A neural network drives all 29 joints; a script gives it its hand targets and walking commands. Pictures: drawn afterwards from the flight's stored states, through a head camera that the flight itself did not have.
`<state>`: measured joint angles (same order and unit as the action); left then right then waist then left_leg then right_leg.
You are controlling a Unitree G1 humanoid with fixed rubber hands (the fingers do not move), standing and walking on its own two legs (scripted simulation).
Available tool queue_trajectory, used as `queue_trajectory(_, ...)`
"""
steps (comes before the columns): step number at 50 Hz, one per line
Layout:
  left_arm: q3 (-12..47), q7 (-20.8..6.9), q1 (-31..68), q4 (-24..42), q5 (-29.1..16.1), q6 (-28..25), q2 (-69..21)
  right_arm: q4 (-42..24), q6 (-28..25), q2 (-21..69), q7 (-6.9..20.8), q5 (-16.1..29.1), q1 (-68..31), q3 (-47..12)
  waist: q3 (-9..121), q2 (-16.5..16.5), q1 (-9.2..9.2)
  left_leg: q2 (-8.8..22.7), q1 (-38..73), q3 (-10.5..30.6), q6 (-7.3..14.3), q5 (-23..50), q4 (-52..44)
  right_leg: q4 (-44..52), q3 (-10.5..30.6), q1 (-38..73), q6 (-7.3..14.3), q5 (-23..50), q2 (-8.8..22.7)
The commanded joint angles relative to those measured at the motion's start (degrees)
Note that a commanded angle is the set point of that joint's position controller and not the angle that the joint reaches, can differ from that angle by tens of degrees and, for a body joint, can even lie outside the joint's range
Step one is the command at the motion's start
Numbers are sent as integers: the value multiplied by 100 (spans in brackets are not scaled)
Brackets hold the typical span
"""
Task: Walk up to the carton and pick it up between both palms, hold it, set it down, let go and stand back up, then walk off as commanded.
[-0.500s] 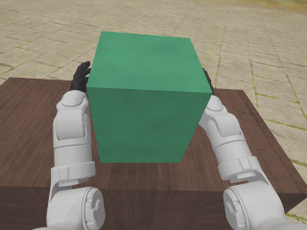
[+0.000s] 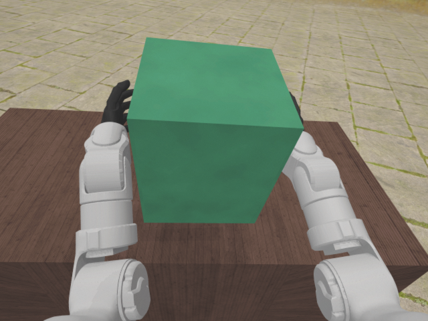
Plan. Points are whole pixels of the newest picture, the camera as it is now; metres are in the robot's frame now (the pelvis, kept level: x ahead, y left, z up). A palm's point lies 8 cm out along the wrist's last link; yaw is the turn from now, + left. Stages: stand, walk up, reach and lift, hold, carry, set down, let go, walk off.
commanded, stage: hold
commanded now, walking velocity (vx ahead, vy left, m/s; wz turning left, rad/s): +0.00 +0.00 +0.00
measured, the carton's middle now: (205, 138) +0.37 +0.01 +0.19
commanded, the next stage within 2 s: none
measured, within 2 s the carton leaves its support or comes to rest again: neither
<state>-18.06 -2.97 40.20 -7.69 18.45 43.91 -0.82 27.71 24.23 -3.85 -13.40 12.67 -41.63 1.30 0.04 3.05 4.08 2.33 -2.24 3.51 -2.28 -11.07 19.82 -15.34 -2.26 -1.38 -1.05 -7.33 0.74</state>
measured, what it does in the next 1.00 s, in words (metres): stands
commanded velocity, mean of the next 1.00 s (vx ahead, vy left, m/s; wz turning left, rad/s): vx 0.00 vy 0.00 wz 0.00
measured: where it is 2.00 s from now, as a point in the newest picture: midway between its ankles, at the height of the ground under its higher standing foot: outside the picture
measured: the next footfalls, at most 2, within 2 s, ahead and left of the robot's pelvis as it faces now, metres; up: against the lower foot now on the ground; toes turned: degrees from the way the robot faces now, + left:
none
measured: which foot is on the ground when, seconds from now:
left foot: down 0.00-1.00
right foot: down 0.00-1.00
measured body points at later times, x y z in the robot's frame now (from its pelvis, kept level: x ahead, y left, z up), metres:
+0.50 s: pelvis +0.00 +0.00 +0.00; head -0.05 +0.03 +0.45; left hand +0.37 +0.17 +0.22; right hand +0.37 -0.14 +0.20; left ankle +0.01 +0.14 -0.75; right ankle +0.02 -0.13 -0.75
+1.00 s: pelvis +0.00 +0.00 +0.00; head -0.05 +0.03 +0.45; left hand +0.38 +0.17 +0.21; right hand +0.38 -0.14 +0.20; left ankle +0.01 +0.14 -0.75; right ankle +0.02 -0.13 -0.75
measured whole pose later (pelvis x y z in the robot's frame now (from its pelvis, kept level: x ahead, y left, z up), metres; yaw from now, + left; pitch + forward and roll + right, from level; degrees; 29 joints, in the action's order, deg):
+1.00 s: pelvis +0.00 +0.00 +0.00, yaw +1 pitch -8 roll -1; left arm -18.0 -3.6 37.6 -6.3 18.5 43.8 -0.9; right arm 27.4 23.4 -3.1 -13.5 12.9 -39.6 0.4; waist -0.8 3.1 4.8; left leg 2.3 -1.0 4.3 -2.4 -11.3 20.2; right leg -15.2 -3.0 0.4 -1.1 -7.7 0.7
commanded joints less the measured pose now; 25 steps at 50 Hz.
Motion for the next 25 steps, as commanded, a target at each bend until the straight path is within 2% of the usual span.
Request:
queue_trajectory(1, 2685, -806, 3231, 413, -733, -215, -3219, -1716, -303, 3338, 605, 534, -4637, -2132, 2031, -464, 108, -554, 166, -450, -4, 1545, -206, -16, -184, 1097, -121, 875, -493)
queue_trajectory(2, 2459, -860, 2982, 247, -655, -158, -3166, -1453, -201, 3377, 581, 538, -4401, -2098, 1614, -325, 93, -566, -20, -510, -25, 1468, -275, -36, -191, 1327, -166, 898, -498)
queue_trajectory(3, 2732, -884, 3144, 615, -809, -229, -3221, -1797, -285, 3405, 566, 525, -4434, -2149, 2092, -425, 127, -546, 221, -512, -43, 1819, -220, -74, -183, 1355, -178, 1146, -514)
queue_trajectory(4, 2677, -881, 2991, 637, -783, -223, -3191, -1972, -334, 3474, 524, 649, -4419, -2273, 2089, -413, 117, -598, 250, -487, -28, 2032, -76, -79, -136, 1490, -182, 1656, -461)
queue_trajectory(5, 2773, -873, 2961, 833, -890, -195, -3178, -2259, -328, 3400, 479, 869, -4551, -2322, 2175, -427, 133, -578, 234, -459, -67, 2170, -61, -143, -116, 1483, -183, 1777, -509)
queue_trajectory(6, 2879, -885, 3209, 951, -955, -257, -3173, -2582, -351, 3511, 440, 794, -4620, -2505, 2380, -388, 149, -660, 354, -490, -62, 2304, -15, -151, -112, 1565, -203, 2129, -497)
queue_trajectory(7, 2772, -864, 2931, 1008, -848, -217, -3198, -2401, -290, 3542, 430, 801, -4286, -2579, 2137, -492, 104, -654, 274, -464, -108, 2609, 34, -194, -115, 1568, -245, 2422, -480)
queue_trajectory(8, 2956, -872, 2918, 1237, -1018, -241, -3235, -2590, -284, 3617, 382, 826, -4273, -2649, 2290, -391, 184, -701, 320, -492, -109, 2524, 63, -205, -101, 1702, -254, 2673, -441)
queue_trajectory(9, 3022, -864, 3104, 1235, -1048, -259, -3172, -2583, -268, 3623, 382, 812, -4351, -2598, 2281, -445, 206, -674, 262, -469, -87, 2320, 44, -176, -64, 1521, -251, 2396, -456)
queue_trajectory(10, 2873, -899, 2893, 1038, -950, -199, -3035, -2506, -230, 3570, 356, 714, -4215, -2561, 1943, -357, 178, -669, 231, -516, -78, 2071, -2, -137, -71, 1538, -268, 2444, -421)
queue_trajectory(11, 2846, -957, 2868, 1207, -972, -229, -3005, -2293, -179, 3545, 343, 628, -3881, -2502, 1879, -307, 220, -649, 229, -538, -92, 2056, -35, -139, -98, 1529, -259, 2274, -419)
queue_trajectory(12, 2721, -959, 3162, 1156, -837, -224, -2861, -2065, -136, 3453, 400, 558, -4043, -2325, 1576, -477, 225, -669, 157, -478, -98, 1766, -72, -107, -157, 1337, -249, 1728, -386)
queue_trajectory(13, 2643, -984, 3131, 769, -766, -152, -3010, -1807, -97, 3465, 447, 513, -4049, -2205, 1289, -393, 242, -603, 50, -489, -60, 1484, -230, -6, -148, 1184, -189, 1221, -435)
queue_trajectory(14, 2528, -1052, 2958, 658, -680, -111, -2941, -1531, -59, 3287, 476, 448, -3882, -2040, 1072, -515, 236, -573, -132, -532, -62, 1194, -372, 43, -139, 1146, -137, 836, -426)
queue_trajectory(16, 2641, -1016, 3244, 1049, -709, -171, -2972, -1829, -197, 3457, 537, 502, -4095, -2193, 1327, -567, 136, -603, 39, -547, -103, 1435, -338, 23, -228, 1196, -158, 869, -437)
queue_trajectory(17, 2795, -979, 3462, 1089, -919, -245, -3125, -1999, -291, 3542, 564, 542, -4394, -2145, 1666, -629, 116, -595, 5, -508, -83, 1423, -258, 15, -183, 1133, -142, 832, -400)
queue_trajectory(18, 3160, -908, 3601, 1373, -1100, -299, -3355, -2587, -446, 3612, 557, 633, -4695, -2356, 2404, -763, 152, -600, 295, -499, -176, 1962, -119, -74, -260, 1267, -147, 1098, -491)
queue_trajectory(19, 3188, -850, 3563, 1131, -1185, -310, -3358, -2666, -452, 3623, 564, 602, -4984, -2486, 2252, -600, 88, -593, 269, -469, -167, 1988, -53, -49, -241, 1133, -156, 1218, -511)
queue_trajectory(20, 3362, -808, 3653, 1377, -1274, -391, -3338, -2803, -509, 3705, 533, 615, -4876, -2594, 2731, -658, 150, -608, 389, -454, -171, 2354, 66, -134, -252, 1218, -187, 1625, -520)
queue_trajectory(21, 3452, -725, 3460, 1381, -1367, -433, -3436, -3243, -516, 3662, 520, 716, -4955, -2736, 3099, -561, 67, -553, 689, -428, -184, 2753, 185, -132, -248, 1162, -157, 1676, -631)
queue_trajectory(22, 3441, -678, 3280, 1197, -1297, -410, -3382, -2842, -471, 3492, 533, 748, -4729, -2634, 2725, -660, 121, -526, 756, -375, -236, 2601, 209, -68, -233, 966, -106, 1346, -635)
queue_trajectory(23, 3170, -697, 3004, 810, -1132, -321, -3265, -2499, -406, 3369, 524, 737, -4539, -2493, 2240, -603, 81, -517, 648, -422, -160, 2112, 89, 63, -170, 804, -67, 1104, -567)
queue_trajectory(24, 3144, -726, 3066, 943, -1038, -295, -3223, -2337, -383, 3372, 536, 630, -4336, -2375, 2344, -747, 118, -529, 531, -463, -179, 2017, 16, 16, -229, 972, -52, 1029, -571)
queue_trajectory(25, 2964, -731, 2882, 816, -905, -224, -3169, -2185, -303, 3280, 562, 605, -4320, -2283, 2061, -543, 89, -497, 372, -421, -143, 1814, -93, 18, -256, 1039, -59, 929, -549)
